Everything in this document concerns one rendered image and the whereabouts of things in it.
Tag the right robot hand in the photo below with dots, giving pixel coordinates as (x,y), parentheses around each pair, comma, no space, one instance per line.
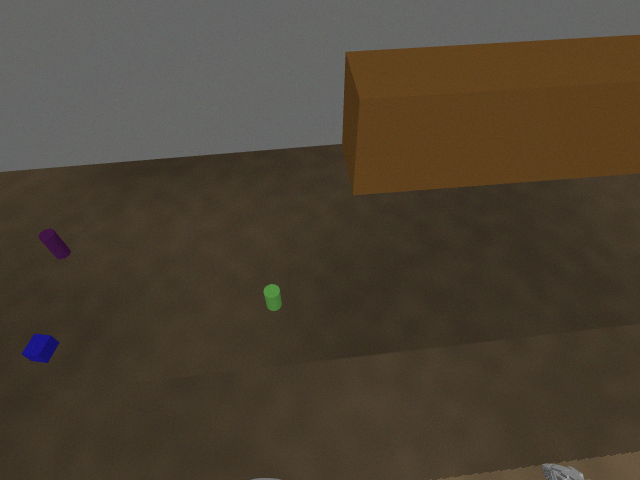
(558,472)

